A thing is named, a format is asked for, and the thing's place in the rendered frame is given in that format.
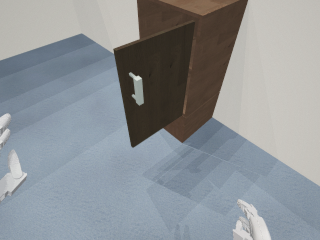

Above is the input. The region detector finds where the right robot hand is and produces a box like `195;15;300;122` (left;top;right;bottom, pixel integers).
232;199;272;240

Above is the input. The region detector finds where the left robot hand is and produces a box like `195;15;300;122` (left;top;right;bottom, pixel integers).
0;113;27;204

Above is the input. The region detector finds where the handle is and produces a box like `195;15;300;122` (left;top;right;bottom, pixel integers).
129;72;144;106

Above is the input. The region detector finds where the cupboard door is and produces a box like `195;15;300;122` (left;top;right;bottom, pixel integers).
113;20;196;148

